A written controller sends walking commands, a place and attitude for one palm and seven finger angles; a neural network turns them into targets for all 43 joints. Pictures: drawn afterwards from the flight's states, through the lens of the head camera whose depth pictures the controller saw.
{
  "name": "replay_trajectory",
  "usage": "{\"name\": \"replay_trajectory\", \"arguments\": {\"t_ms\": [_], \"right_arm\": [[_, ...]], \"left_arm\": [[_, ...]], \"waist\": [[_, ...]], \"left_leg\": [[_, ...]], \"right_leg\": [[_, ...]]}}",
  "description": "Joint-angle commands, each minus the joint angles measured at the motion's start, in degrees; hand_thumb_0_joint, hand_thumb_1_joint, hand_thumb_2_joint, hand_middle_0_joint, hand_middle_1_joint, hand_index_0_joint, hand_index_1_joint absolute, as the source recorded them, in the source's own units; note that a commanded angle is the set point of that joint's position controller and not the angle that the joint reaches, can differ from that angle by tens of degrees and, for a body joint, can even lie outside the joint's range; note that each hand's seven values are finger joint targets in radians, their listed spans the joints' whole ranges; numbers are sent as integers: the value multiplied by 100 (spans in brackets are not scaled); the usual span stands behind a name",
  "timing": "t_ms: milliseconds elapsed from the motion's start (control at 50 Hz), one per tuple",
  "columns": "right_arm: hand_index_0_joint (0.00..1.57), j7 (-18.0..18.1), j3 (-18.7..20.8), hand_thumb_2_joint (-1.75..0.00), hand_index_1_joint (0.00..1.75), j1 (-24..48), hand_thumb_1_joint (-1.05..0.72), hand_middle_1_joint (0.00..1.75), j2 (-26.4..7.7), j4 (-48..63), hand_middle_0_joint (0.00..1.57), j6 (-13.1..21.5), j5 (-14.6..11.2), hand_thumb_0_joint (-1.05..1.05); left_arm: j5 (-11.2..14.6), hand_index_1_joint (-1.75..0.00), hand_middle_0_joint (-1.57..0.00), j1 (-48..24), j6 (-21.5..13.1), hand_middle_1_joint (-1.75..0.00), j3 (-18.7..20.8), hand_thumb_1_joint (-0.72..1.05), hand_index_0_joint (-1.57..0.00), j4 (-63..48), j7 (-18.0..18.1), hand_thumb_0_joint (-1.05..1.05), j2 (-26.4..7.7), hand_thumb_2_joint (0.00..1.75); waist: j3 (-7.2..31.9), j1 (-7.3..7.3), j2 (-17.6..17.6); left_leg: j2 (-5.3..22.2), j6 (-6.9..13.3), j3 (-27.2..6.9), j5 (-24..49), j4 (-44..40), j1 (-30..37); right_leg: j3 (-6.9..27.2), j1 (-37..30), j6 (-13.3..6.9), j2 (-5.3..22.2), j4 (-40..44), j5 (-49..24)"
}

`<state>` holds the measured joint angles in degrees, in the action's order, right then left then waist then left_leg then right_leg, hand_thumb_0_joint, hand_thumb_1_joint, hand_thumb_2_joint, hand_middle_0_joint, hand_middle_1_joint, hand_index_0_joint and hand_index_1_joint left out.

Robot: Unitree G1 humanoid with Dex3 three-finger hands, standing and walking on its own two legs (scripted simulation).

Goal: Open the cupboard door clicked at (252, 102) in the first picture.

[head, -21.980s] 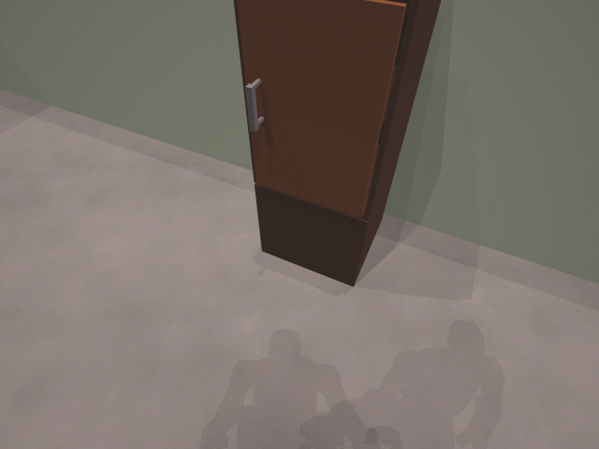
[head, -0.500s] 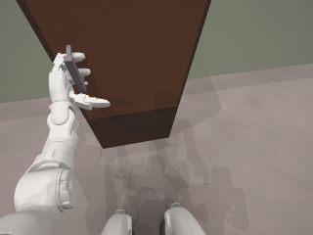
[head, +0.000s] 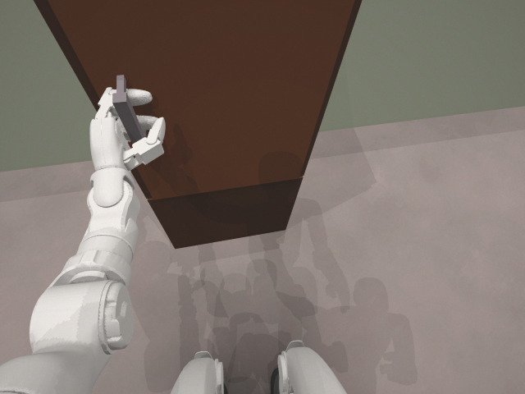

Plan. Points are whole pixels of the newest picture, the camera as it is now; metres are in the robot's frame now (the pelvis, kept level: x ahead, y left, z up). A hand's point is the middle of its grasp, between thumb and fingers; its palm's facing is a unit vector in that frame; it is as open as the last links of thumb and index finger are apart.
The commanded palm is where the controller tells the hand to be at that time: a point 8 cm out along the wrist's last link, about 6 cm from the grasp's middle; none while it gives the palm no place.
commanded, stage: close the thumb around the handle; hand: left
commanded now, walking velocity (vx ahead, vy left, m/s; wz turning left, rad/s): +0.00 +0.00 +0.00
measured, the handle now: (133, 118) +0.53 +0.17 +0.05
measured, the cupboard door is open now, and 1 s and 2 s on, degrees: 0 29 40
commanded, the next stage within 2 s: pull the door open along its arc in 0.16 s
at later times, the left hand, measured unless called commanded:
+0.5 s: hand (154, 148) +0.47 +0.14 +0.05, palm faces +0.13 -0.99 +0.00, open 5.3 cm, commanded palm +0.41 +0.18 +0.06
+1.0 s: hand (207, 226) +0.34 +0.06 +0.06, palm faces +0.39 -0.92 +0.01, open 5.9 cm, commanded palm +0.27 +0.10 +0.06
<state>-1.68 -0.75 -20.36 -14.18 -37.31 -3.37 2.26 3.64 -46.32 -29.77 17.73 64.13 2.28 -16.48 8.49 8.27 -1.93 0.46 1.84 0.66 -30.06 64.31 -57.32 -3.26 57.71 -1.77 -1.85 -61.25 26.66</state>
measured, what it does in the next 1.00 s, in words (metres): stands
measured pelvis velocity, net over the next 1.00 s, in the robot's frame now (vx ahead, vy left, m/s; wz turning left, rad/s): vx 0.01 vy -0.02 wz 0.03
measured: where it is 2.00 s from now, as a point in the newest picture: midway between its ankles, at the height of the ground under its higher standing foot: outside the picture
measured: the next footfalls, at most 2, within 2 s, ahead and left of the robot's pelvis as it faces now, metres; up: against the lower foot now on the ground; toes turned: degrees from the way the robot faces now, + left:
none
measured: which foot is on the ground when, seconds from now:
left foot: down 0.00-1.00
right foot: down 0.00-1.00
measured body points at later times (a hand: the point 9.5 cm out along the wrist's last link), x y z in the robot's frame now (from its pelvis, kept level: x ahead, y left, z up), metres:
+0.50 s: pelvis +0.01 +0.00 +0.01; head +0.12 +0.00 +0.44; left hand +0.46 +0.19 +0.06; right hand +0.04 -0.26 -0.12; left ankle +0.00 +0.10 -0.65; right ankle +0.02 -0.10 -0.65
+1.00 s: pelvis +0.01 -0.02 +0.01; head +0.07 -0.03 +0.46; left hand +0.31 +0.10 +0.06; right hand +0.20 -0.23 -0.09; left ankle +0.00 +0.10 -0.65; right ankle +0.02 -0.10 -0.65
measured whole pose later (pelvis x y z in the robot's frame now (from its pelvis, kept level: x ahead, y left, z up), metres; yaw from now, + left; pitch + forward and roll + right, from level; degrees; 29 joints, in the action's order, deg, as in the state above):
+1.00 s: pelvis +0.01 -0.02 +0.01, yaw +2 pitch +16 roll +0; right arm -3.0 -0.3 -9.4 -9.2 -31.2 -1.5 4.3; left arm -5.3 -3.3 -19.8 -7.9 18.8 32.8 7.1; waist 10.6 0.7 -1.1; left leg -0.1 -0.1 0.2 -30.2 60.4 -46.1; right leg -3.5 47.6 -3.6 -1.5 -60.2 28.7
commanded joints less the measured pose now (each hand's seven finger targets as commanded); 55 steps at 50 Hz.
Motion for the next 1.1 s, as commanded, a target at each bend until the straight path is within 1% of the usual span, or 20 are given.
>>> {"name": "replay_trajectory", "arguments": {"t_ms": [0, 20, 80, 120, 180, 220, 240, 260, 300, 400, 500, 640, 660, 680, 740, 820, 860, 960, 1020, 1080], "right_arm": [[20, 67, 380, -90, 30, -850, -90, 30, -934, 334, 20, 117, 11, 0], [20, 48, 388, -90, 30, -821, -90, 30, -913, 342, 20, 117, 10, 0], [20, 43, 393, -90, 30, -829, -90, 30, -920, 339, 20, 85, -1, 0], [20, 44, 392, -90, 30, -838, -90, 30, -916, 309, 20, 80, 0, 0], [20, 42, 402, -90, 30, -812, -90, 30, -914, 341, 20, 70, -11, 0], [20, 49, 402, -90, 30, -820, -90, 30, -907, 348, 20, 77, 2, 0], [20, 45, 397, -90, 30, -796, -90, 30, -889, 358, 20, 75, -10, 0], [20, 46, 388, -90, 30, -759, -90, 30, -877, 338, 20, 83, -14, 0], [20, 21, 396, -90, 30, -783, -90, 30, -873, 385, 20, 109, -6, 0], [20, -25, 440, -90, 30, -695, -90, 30, -839, 541, 20, 127, -54, 0], [20, -80, 465, -90, 30, -505, -90, 30, -775, 776, 20, 152, -135, 0], [20, -116, 468, -90, 30, -106, -90, 30, -608, 1126, 20, 202, -205, 0], [20, -107, 459, -90, 30, 134, -90, 30, -475, 1204, 20, 237, -164, 0], [20, -145, 416, -90, 30, 231, -90, 30, -417, 1234, 20, 275, -121, 0], [20, -204, 412, -90, 30, 376, -90, 30, -382, 1280, 20, 316, -51, 0], [20, -216, 403, -90, 30, 661, -90, 30, -248, 1336, 20, 344, 87, 0], [20, -167, 363, -90, 30, 804, -90, 30, -186, 1323, 20, 367, 144, 0], [20, -39, 283, -90, 30, 1165, -90, 30, -48, 1248, 20, 451, 225, 0], [20, -56, 256, -90, 30, 1332, -90, 30, 8, 1267, 20, 542, 202, 0], [20, -57, 243, -90, 30, 1401, -90, 30, 29, 1308, 20, 599, 174, 0]], "left_arm": [[-36, -135, -40, -2479, -446, -135, 46, 90, -40, -1355, 24, 0, -1052, 90], [-49, -135, -40, -2403, -476, -135, -5, 90, -40, -1483, 30, 0, -972, 90], [-61, -135, -40, -2209, -435, -135, 0, 90, -40, -1375, 38, 0, -974, 90], [-67, -135, -40, -2392, -409, -135, -95, 90, -40, -1363, 52, 0, -877, 90], [-17, -135, -40, -2251, -395, -135, -35, 90, -40, -1473, 56, 0, -893, 90], [-23, -135, -40, -2181, -440, -135, 136, 90, -40, -1598, 73, 0, -1103, 90], [-21, -135, -40, -2040, -435, -135, 72, 90, -40, -1563, 52, 0, -1021, 90], [-9, -135, -40, -2226, -431, -135, -88, 90, -40, -1504, 48, 0, -850, 90], [21, -135, -40, -1969, -451, -135, -71, 90, -40, -1634, 17, 0, -802, 90], [153, -135, -40, -1004, -420, -135, -172, 90, -40, -2191, -50, 0, -581, 90], [300, -135, -40, 399, -276, -135, -460, 90, -40, -3101, -40, 0, -160, 90], [349, -135, -40, 2609, -121, -135, -1022, 90, -40, -4719, 113, 0, 415, 90], [673, -135, -40, 2750, -70, -135, -358, 90, -40, -5048, 854, 0, 588, 90], [475, -135, -40, 3103, -9, -135, -919, 90, -40, -5205, 1209, 0, 1061, 90], [128, -135, -40, 3848, 66, -135, -1085, 90, -40, -5562, 1864, 0, 1192, 90], [-623, -135, -40, 3933, 219, -135, -1643, 90, -40, -5848, 2760, 0, 1645, 90], [-820, -135, -40, 3774, 369, -135, -1786, 90, -40, -5824, 3094, 0, 1854, 90], [-1118, -135, -40, 3710, 810, -135, -2267, 90, -40, -5828, 3530, 0, 2504, 90], [-982, -135, -40, 4175, 1125, -135, -2691, 90, -40, -6022, 3531, 0, 3046, 90], [-927, -135, -40, 4606, 1315, -135, -2993, 90, -40, -6455, 3467, 0, 3209, 90]], "waist": [[2733, 92, -344], [2849, 43, -508], [2744, 52, -228], [2610, 140, -263], [2716, 57, -293], [2873, -21, -303], [2837, -18, -254], [2640, 100, -193], [2671, -12, -262], [2999, -213, -192], [2874, -450, -83], [2265, -716, 166], [2214, -1070, 159], [2073, -954, 127], [1903, -993, 375], [1740, -958, 285], [1733, -914, 422], [1801, -902, 416], [1892, -881, 568], [1931, -830, 750]], "left_leg": [[-26, -122, -348, 2463, -683, 1849], [-17, -138, -327, 2613, -666, 1989], [-12, -129, -320, 2600, -675, 1869], [-9, -120, -324, 2533, -674, 1826], [-28, -122, -298, 2492, -710, 1856], [-35, -117, -269, 2623, -689, 1865], [-40, -113, -254, 2604, -698, 1822], [-36, -98, -248, 2497, -685, 1741], [-41, -106, -252, 2523, -733, 1795], [-44, -115, -164, 2962, -781, 1936], [-34, -106, -73, 3212, -949, 2045], [-40, -88, 15, 3261, -1205, 2030], [-52, -166, 79, 3144, -1263, 1865], [-65, -192, 51, 3063, -1259, 1918], [-42, -228, -25, 3031, -1214, 1833], [-92, -223, -37, 2568, -1104, 1691], [-131, -207, -47, 2294, -1049, 1611], [-189, -197, -59, 1981, -1020, 1660], [-197, -204, -58, 2014, -1040, 1812], [-200, -225, -86, 1954, -1056, 1853]], "right_leg": [[204, -1359, 50, -85, 600, -2091], [201, -1330, 51, -78, 594, -2166], [198, -1449, 58, -94, 626, -2211], [195, -1358, 76, -85, 634, -2187], [208, -1505, 62, -89, 673, -2182], [238, -1653, 65, -79, 646, -2348], [246, -1715, 66, -85, 662, -2391], [252, -1614, 79, -84, 700, -2343], [232, -1685, 53, -94, 683, -2333], [255, -2164, 36, -97, 694, -2873], [229, -2505, 29, -97, 803, -3159], [213, -2949, 27, -18, 951, -3461], [146, -3053, 6, -10, 957, -3350], [106, -2960, 7, -5, 928, -3235], [73, -2885, -13, 37, 823, -3131], [140, -2630, -11, 77, 767, -2748], [167, -2591, 1, 95, 813, -2526], [171, -2564, -1, 130, 946, -2204], [131, -2742, 39, 156, 1073, -2489], [217, -3032, 111, 245, 1196, -2835]]}}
